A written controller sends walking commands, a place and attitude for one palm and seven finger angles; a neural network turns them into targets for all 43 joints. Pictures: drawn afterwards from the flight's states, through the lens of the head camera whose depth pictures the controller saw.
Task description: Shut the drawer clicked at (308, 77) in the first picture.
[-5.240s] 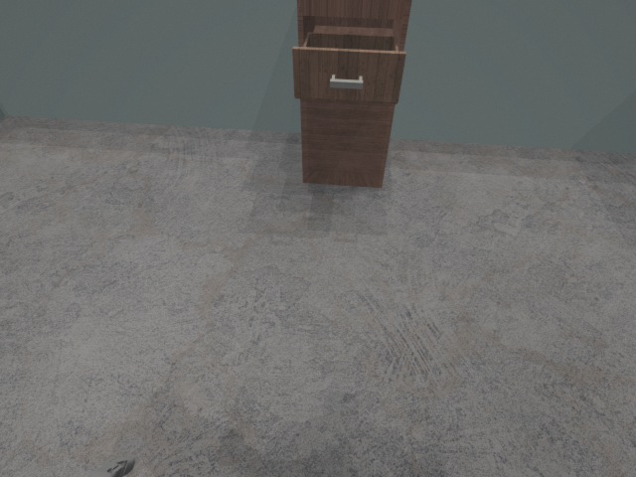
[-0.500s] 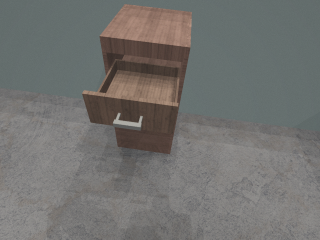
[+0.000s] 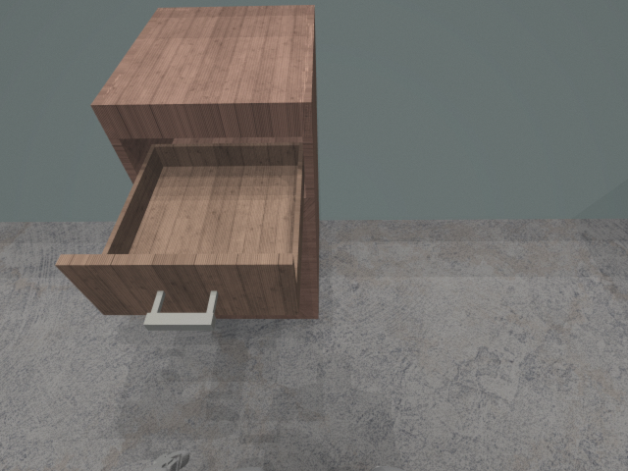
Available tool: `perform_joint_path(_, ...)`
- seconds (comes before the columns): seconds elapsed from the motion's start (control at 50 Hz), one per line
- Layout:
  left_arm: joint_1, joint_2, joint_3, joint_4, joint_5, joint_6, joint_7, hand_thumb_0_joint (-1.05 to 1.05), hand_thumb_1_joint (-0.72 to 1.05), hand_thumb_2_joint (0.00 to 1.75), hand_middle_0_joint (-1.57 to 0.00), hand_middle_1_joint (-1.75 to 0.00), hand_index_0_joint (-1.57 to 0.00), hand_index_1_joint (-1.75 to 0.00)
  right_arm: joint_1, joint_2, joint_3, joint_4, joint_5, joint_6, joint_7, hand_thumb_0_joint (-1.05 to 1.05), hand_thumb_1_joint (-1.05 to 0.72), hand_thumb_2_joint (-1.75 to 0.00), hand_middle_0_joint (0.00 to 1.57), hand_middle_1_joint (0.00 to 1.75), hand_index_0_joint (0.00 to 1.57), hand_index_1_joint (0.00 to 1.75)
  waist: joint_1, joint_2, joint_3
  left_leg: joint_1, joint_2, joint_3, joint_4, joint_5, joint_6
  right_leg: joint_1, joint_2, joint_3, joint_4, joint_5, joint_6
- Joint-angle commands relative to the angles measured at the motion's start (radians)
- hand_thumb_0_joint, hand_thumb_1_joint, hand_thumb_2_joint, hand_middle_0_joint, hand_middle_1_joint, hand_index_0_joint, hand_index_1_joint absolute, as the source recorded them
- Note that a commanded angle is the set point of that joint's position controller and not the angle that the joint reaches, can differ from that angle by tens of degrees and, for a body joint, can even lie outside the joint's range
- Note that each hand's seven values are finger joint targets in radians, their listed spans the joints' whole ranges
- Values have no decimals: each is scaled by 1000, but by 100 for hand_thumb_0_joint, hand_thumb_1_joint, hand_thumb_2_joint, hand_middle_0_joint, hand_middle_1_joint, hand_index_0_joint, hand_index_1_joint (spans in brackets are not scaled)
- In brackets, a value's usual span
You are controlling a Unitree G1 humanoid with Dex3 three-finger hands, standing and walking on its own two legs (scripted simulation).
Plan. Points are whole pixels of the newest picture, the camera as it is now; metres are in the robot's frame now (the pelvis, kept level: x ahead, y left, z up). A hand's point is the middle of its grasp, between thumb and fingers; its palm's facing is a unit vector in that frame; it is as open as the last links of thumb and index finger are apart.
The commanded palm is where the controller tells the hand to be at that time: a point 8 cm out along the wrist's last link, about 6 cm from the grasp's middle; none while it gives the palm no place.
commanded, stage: take the last steps up to it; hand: left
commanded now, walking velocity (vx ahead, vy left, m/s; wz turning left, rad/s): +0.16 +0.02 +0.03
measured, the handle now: (183, 309) +0.36 +0.22 -0.07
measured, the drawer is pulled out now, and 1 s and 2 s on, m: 0.30 0.30 0.30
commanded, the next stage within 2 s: come to a stop and stand still in 0.04 s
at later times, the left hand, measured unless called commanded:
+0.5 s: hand out of the picture +0.05 +0.19 -0.17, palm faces +0.04 -0.99 -0.16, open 7.3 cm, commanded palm none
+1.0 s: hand out of the picture +0.07 +0.12 -0.16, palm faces +0.03 -0.97 -0.23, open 7.2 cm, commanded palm none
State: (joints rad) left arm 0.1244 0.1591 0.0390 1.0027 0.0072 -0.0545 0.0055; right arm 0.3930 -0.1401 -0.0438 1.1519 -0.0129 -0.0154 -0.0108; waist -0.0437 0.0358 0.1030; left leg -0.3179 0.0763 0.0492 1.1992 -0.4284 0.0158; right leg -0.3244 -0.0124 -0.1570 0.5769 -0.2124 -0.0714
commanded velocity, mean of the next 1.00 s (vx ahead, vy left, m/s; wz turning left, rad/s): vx -0.06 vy -0.03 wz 0.00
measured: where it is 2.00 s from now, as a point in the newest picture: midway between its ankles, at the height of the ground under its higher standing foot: outside the picture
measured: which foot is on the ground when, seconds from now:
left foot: up 0.00-0.26, down 0.28-0.68, up 0.70-0.92, down 0.94-1.00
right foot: down 0.00-0.38, up 0.40-0.66, down 0.68-1.00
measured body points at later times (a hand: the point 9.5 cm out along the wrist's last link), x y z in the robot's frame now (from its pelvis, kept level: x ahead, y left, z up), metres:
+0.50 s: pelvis +0.07 +0.03 +0.01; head +0.10 +0.04 +0.46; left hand +0.05 +0.25 -0.16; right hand +0.15 -0.20 -0.13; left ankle +0.12 +0.15 -0.73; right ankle +0.04 -0.09 -0.70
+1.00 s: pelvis +0.02 -0.06 +0.01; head +0.04 -0.07 +0.46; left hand +0.06 +0.17 -0.14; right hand +0.01 -0.28 -0.16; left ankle +0.00 +0.09 -0.73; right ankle +0.02 -0.12 -0.73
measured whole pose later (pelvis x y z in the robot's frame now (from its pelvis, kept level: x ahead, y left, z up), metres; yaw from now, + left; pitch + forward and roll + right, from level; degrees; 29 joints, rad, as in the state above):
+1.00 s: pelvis +0.02 -0.06 +0.01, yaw -1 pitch -1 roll +0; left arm 0.21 0.16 0.02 1.09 0.00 0.00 0.04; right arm 0.26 -0.16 -0.03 1.14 -0.01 0.02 -0.03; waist -0.01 0.02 0.04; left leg -0.17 0.06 0.01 0.47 -0.29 -0.05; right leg -0.20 0.04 -0.12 0.48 -0.27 -0.08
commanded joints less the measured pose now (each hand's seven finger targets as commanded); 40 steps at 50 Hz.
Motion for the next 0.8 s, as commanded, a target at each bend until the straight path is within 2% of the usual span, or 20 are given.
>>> perform_joint_path(0.0, 104, 107, 17, 2, 7, -10, 16, 0, 90, 90, -20, -30, -20, -30, 65, -28, -2, -50, -9, 7, -2, 0, -90, -90, 20, 30, 20, 30, 5, -117, -52, -85, 60, -27, -68, 100, -26, -11, -267, 199, -371, 196, -86)
perform_joint_path(0.06, 128, 97, 19, 17, 12, -11, 17, 0, 90, 90, -20, -30, -20, -30, 39, -14, -1, -62, -10, 13, 3, 0, -90, -90, 20, 30, 20, 30, 4, -152, -60, -66, 54, 5, -224, 131, -43, -21, -243, 174, -390, 165, -95)
perform_joint_path(0.12, 153, 121, 23, 31, 12, -7, 13, 0, 90, 90, -20, -30, -20, -30, -40, -20, 1, -88, -7, 4, 9, 0, -90, -90, 20, 30, 20, 30, 34, -139, -77, -73, 40, 21, -379, 134, -51, 60, -244, 200, -383, 109, -105)
perform_joint_path(0.14, 153, 120, 21, 36, 14, -4, 15, 0, 90, 90, -20, -30, -20, -30, -59, -18, 4, -94, -3, -1, 7, 0, -90, -90, 20, 30, 20, 30, 40, -143, -77, -43, 30, 17, -443, 125, -53, 64, -245, 203, -362, 164, -107)
perform_joint_path(0.18, 147, 105, 13, 46, 12, 8, 19, 0, 90, 90, -20, -30, -20, -30, -70, -14, 15, -82, 0, -4, -4, 0, -90, -90, 20, 30, 20, 30, 37, -150, -83, 50, 12, 8, -576, 173, -59, 66, -217, 177, -311, 231, -80)
perform_joint_path(0.22, 147, 89, 1, 65, 0, 19, 23, 0, 90, 90, -20, -30, -20, -30, -43, -36, 21, -59, 2, -11, -9, 0, -90, -90, 20, 30, 20, 30, 20, -99, -110, 207, 15, -6, -775, 371, -59, 41, -161, 139, -226, 197, -18)
perform_joint_path(0.26, 222, 45, -9, 75, -6, 34, 28, 0, 90, 90, -20, -30, -20, -30, -67, -121, 13, -72, 1, -23, -21, 0, -90, -90, 20, 30, 20, 30, 58, 81, -107, 191, 173, -134, -827, 680, 10, 61, -80, 110, -164, 23, 57)
perform_joint_path(0.3, 241, 48, -11, 85, 2, 50, 33, 0, 90, 90, -20, -30, -20, -30, -141, -137, 10, -87, 3, -3, -30, 0, -90, -90, 20, 30, 20, 30, 72, 35, -17, 96, 181, -115, -850, 568, 40, 82, -63, 115, -186, -33, 71)
perform_joint_path(0.34, 241, 75, -3, 90, 2, 68, 28, 0, 90, 90, -20, -30, -20, -30, -154, -141, 4, -92, 7, 1, -38, 0, -90, -90, 20, 30, 20, 30, 70, 185, -13, 76, 197, -151, -921, 615, 63, 104, -58, 86, -83, -60, 80)
perform_joint_path(0.4, 245, 95, 8, 71, 11, 88, 23, 0, 90, 90, -20, -30, -20, -30, -134, -180, -18, -104, 3, 10, -54, 0, -90, -90, 20, 30, 20, 30, 47, 186, -79, 176, 268, -186, -924, 770, 134, -5, -39, 112, 154, -262, 79)
perform_joint_path(0.46, 244, 87, 22, 49, 16, 98, 24, 0, 90, 90, -20, -30, -20, -30, -154, -202, -34, -129, -3, 18, -62, 0, -90, -90, 20, 30, 20, 30, 46, 108, -169, 250, 299, -161, -853, 889, 188, -90, -33, 171, 369, -310, 84)
perform_joint_path(0.54, 220, 64, 23, 18, 14, 98, 20, 0, 90, 90, -20, -30, -20, -30, -197, -206, -47, -152, -9, 25, -50, 0, -90, -90, 20, 30, 20, 30, 42, 93, -206, 244, 261, -116, -830, 755, 163, -73, -35, 153, 297, -283, 95)
perform_joint_path(0.6, 256, 54, 20, 27, 11, 88, 20, 0, 90, 90, -20, -30, -20, -30, -218, -201, -50, -152, -9, 33, -33, 0, -90, -90, 20, 30, 20, 30, 56, 139, -192, 130, 213, -96, -817, 507, 112, 83, -27, 110, 30, -152, 87)
perform_joint_path(0.62, 293, 63, 20, 40, 14, 82, 21, 0, 90, 90, -20, -30, -20, -30, -224, -195, -49, -152, -4, 37, -28, 0, -90, -90, 20, 30, 20, 30, 75, 97, -191, 84, 173, -76, -772, 395, 76, 154, -24, 103, -110, -26, 89)
perform_joint_path(0.64, 285, 110, 22, 39, 23, 75, 24, 0, 90, 90, -20, -30, -20, -30, -204, -152, -45, -148, 5, 40, -21, 0, -90, -90, 20, 30, 20, 30, 68, -42, -159, 17, 95, -36, -693, 252, 24, 181, -70, 177, -237, 31, 79)
perform_joint_path(0.66, 239, 175, 25, 28, 27, 68, 28, 0, 90, 90, -20, -30, -20, -30, -204, -89, -31, -167, 10, 47, -14, 0, -90, -90, 20, 30, 20, 30, 48, -257, -97, -72, -4, 41, -610, 48, -34, 120, -232, 369, -314, 4, 20)
perform_joint_path(0.68, 184, 201, 22, 8, 22, 68, 28, 0, 90, 90, -20, -30, -20, -30, -249, -81, -22, -184, 6, 55, -6, 0, -90, -90, 20, 30, 20, 30, 62, -298, -49, -42, -23, 14, -519, -45, -38, -16, -306, 407, -375, -64, -45)
perform_joint_path(0.7, 150, 188, 18, -3, 24, 66, 29, 0, 90, 90, -20, -30, -20, -30, -267, -85, -24, -185, 1, 60, -2, 0, -90, -90, 20, 30, 20, 30, 61, -253, -34, -26, -16, -27, -451, -49, -29, -65, -292, 393, -386, -110, -73)
perform_joint_path(0.72, 122, 178, 20, -4, 24, 61, 32, 0, 90, 90, -20, -30, -20, -30, -255, -86, -23, -173, -3, 62, -3, 0, -90, -90, 20, 30, 20, 30, 51, -307, -10, -48, -12, -48, -418, -29, -21, -61, -262, 384, -374, -83, -71)
perform_joint_path(0.78, 104, 138, 6, 9, 14, 53, 30, 0, 90, 90, -20, -30, -20, -30, -181, -79, -12, -112, 3, 52, -5, 0, -90, -90, 20, 30, 20, 30, 29, -212, -16, -16, -20, -37, -413, 53, -23, 11, -201, 273, -310, 97, -62)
